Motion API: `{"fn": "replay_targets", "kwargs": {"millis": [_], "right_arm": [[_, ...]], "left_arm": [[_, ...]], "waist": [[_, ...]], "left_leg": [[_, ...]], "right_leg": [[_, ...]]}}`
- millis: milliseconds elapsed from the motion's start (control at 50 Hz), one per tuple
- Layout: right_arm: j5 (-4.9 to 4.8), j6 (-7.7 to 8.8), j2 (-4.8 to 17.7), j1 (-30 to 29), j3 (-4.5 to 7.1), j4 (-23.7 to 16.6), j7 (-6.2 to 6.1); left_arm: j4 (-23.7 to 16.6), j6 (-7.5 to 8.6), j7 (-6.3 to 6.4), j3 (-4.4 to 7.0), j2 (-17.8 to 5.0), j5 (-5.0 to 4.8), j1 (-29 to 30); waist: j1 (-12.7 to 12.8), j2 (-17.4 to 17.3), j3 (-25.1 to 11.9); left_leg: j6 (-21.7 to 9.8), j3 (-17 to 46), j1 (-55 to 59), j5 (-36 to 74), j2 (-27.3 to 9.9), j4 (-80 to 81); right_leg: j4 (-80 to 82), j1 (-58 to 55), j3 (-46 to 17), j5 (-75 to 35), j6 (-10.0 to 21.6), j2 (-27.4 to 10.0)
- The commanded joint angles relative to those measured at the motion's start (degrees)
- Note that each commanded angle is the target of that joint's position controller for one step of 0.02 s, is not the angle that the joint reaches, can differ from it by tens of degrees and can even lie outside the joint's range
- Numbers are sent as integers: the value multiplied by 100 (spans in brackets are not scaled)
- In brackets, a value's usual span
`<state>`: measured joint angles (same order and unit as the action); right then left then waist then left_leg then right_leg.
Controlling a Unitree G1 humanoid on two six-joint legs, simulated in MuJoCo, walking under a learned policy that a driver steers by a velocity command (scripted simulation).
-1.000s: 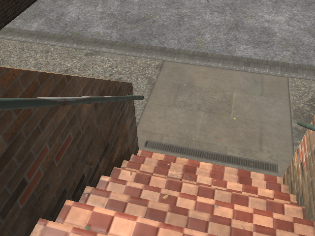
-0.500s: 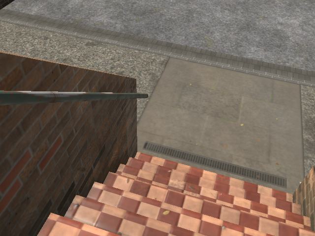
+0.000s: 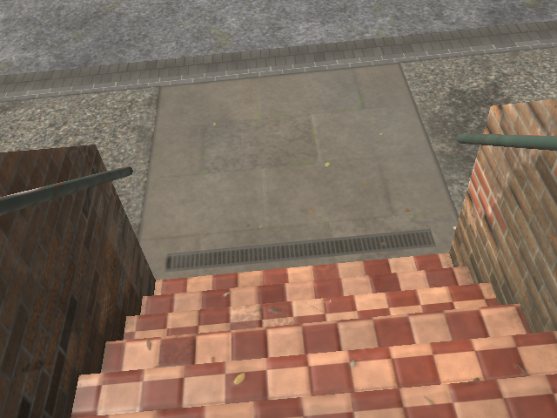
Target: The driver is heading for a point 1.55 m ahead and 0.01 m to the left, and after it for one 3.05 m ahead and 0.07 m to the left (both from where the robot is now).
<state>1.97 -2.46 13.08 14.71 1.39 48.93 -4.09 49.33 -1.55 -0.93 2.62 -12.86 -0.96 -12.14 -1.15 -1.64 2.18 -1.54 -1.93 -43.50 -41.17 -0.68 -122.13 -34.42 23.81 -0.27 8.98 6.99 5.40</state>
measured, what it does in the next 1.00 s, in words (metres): steps to the left: left foot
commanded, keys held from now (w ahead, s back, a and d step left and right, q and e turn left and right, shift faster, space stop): e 0.18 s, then no key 0.82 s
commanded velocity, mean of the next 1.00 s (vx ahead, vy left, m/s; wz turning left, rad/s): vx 0.01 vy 0.00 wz -0.24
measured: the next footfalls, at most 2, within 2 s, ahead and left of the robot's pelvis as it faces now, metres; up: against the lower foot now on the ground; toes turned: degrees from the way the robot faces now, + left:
left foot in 0.68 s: +0.09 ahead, +0.19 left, +0.00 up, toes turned -15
right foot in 1.10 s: +0.14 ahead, -0.02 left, +0.00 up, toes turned -6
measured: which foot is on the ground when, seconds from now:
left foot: up 0.00-0.66, down 0.68-1.00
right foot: down 0.00-0.68, up 0.70-1.00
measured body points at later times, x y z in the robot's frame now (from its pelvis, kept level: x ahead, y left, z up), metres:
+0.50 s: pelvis +0.02 +0.05 +0.00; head +0.01 +0.00 +0.45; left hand +0.11 +0.27 -0.10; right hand +0.21 -0.18 -0.10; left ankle +0.10 +0.17 -0.51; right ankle +0.09 -0.04 -0.72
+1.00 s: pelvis +0.08 +0.12 +0.00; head +0.08 +0.16 +0.45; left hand +0.25 +0.32 -0.14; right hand -0.03 -0.08 -0.12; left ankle +0.05 +0.20 -0.72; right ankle +0.12 -0.04 -0.65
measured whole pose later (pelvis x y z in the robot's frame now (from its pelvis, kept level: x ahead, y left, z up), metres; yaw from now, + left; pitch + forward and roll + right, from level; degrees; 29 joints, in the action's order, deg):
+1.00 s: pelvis +0.08 +0.12 +0.00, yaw -11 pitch +0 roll -1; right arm 0.1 2.1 8.9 31.4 -3.6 51.5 -0.9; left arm 48.0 -5.3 0.2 1.7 -11.9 1.7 -10.0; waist -3.3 3.4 -1.1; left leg -4.4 2.8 -12.1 -22.9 4.6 -35.8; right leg -61.5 35.0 -10.4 11.3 -0.3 7.1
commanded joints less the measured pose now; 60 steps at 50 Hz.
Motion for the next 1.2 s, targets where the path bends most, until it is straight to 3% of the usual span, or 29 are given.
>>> {"fn": "replay_targets", "kwargs": {"millis": [20,40,80,140,380,500,540,600,640,660,680,700,720,740,760,800,880,900,940,1000,1020,1040,1060,1080,1100,1120,1140,1160,1200], "right_arm": [[170,-226,333,-700,-6,-790,-84],[84,-313,280,-771,-21,-907,-84],[45,-428,74,-841,-45,-979,-75],[-2,-455,-142,-1532,-180,-1417,79],[-54,-487,-120,-2129,-161,-1735,237],[-58,-452,-76,-2046,-243,-1796,378],[-121,-383,83,-1873,-211,-1752,436],[-270,-310,195,-828,-204,-1427,495],[-289,-317,274,-209,-173,-1301,460],[-228,-283,362,302,-113,-1005,382],[-213,-187,330,662,-182,-909,364],[-323,-59,528,996,-269,-1032,425],[-253,62,558,1199,-192,-804,387],[-174,171,580,1124,-197,-686,317],[-81,274,864,1016,-128,-604,308],[-58,363,568,771,-242,-595,315],[-176,587,267,701,-356,-531,353],[-235,540,60,1036,-390,-388,330],[-161,616,393,1325,-328,-224,310],[-193,512,280,1522,-335,-80,279],[-188,527,395,1626,-321,67,312],[-195,551,417,1295,-329,5,326],[-141,393,393,1528,-309,95,311],[-114,293,422,1959,-263,312,307],[-147,309,351,1712,-277,394,322],[-99,266,375,1927,-255,458,324],[-125,307,269,2252,-233,528,369],[-165,307,170,2245,-246,619,377],[-151,259,373,1368,-156,476,370]], "left_arm": [[-424,-117,228,25,-852,115,-526],[-412,-61,282,-162,-697,126,-481],[-549,25,301,-242,-791,119,-359],[-692,26,410,-403,-665,113,-582],[-950,11,539,-431,-393,107,-1209],[-1109,-11,438,-385,-356,129,-912],[-1195,-63,386,-269,-562,176,-794],[-1335,-115,118,-143,-810,184,-116],[-1343,-262,127,-91,-780,234,-414],[-1161,-269,139,-91,-676,226,-862],[-1079,-249,112,-100,-387,262,-899],[-1280,-164,43,-98,-118,153,-845],[-1398,6,42,84,-648,42,-125],[-1307,67,56,111,-626,17,10],[-1126,66,61,94,-450,112,42],[-798,-50,32,86,-270,170,-282],[-549,-184,102,57,-190,251,-217],[-607,-270,103,6,-155,311,15],[-389,-311,121,-45,-28,310,8],[-438,-382,105,-139,-173,213,495],[-231,-374,82,-158,-109,238,351],[-37,-357,91,-155,-149,211,1],[-228,-354,45,-221,-216,90,434],[-92,-305,14,-288,-66,64,550],[216,-261,27,-298,-31,72,-38],[180,-186,78,-305,-165,41,-166],[306,-116,123,-268,-386,113,-223],[414,-89,149,-257,-327,57,-34],[463,-41,126,-330,-118,25,-76]], "waist": [[248,407,-489],[54,97,-329],[-34,375,-470],[218,544,-340],[685,792,-417],[583,786,-404],[614,1043,-403],[150,1481,-388],[-16,1186,124],[20,520,186],[-16,11,348],[26,-452,212],[-386,-569,767],[-305,-767,741],[-324,-1181,492],[88,-999,136],[338,-539,-392],[266,-311,-228],[130,-632,-464],[19,-390,99],[-65,-746,-111],[166,-760,-232],[-40,-654,256],[-333,-654,467],[-64,-719,370],[-45,-577,377],[-304,-64,331],[-299,372,243],[79,415,-1]], "left_leg": [[263,362,-2569,1526,68,-389],[453,520,-2452,2486,80,275],[707,414,-2385,2690,318,-252],[1023,335,-3044,2722,582,98],[1202,529,-3059,2154,915,526],[968,477,-1171,2465,502,3934],[636,635,219,2438,291,5858],[185,19,3352,2355,470,6905],[-164,238,3762,1505,370,9493],[-129,207,4323,1393,278,9814],[-128,998,4630,1125,-255,9828],[-200,2985,5286,1577,-1525,9790],[-198,3770,4879,2160,-1576,10452],[6,3538,4603,2311,-1467,10468],[-40,3053,3890,2544,-1207,10386],[-71,2399,3195,3268,-818,10101],[-369,1946,2946,5322,-762,9567],[-280,1836,3263,5253,-631,9498],[-318,1799,3063,6103,-744,9287],[-261,1706,3287,5936,-723,9683],[-304,1953,3013,6120,-855,9622],[-383,1631,2532,6463,-847,9478],[-358,1484,2889,6132,-711,9887],[-284,1685,2811,6256,-768,10098],[-283,1749,2467,6549,-867,9899],[-158,1602,2817,5954,-664,9949],[-29,1578,2602,5878,-718,10113],[-17,1400,2896,5302,-646,10369],[-145,1023,3350,3929,-372,10177]], "right_leg": [[1208,-1310,-3069,-215,1018,-2359],[1016,-585,-2481,349,537,-1777],[732,21,-2483,77,31,-1362],[875,42,-2873,1211,-10,-1167],[1036,-1545,-3239,1437,446,-1145],[1341,-1188,-3085,2173,694,-941],[1914,-942,-3259,2507,813,-1099],[2353,959,-2699,2347,623,-1001],[2149,733,-2894,3466,488,-844],[1394,931,-2675,3171,371,-628],[-132,1483,-1956,2409,151,-194],[-486,2852,-1431,2868,-195,102],[-80,3409,-1607,2318,-402,361],[-124,2988,-1636,1791,-521,239],[-1313,2350,-1440,1184,-639,442],[-2804,1963,-1353,985,-680,588],[-4040,1768,-1224,296,-725,483],[-3272,2112,-1204,694,-788,357],[-3387,1150,-965,-316,-738,228],[-1269,1178,-712,828,-745,-68],[-1948,260,-718,111,-712,-231],[-2050,-440,-456,-228,-634,-240],[-36,-169,-199,1630,-609,-172],[284,-782,-152,1229,-702,-276],[26,-1627,-533,-219,-638,-567],[1030,-1604,-852,272,-596,-703],[412,-2182,-1143,-1417,-505,-1095],[311,-1793,-1098,-1682,-374,-1036],[990,-1694,-1268,-1659,-350,-1067]]}}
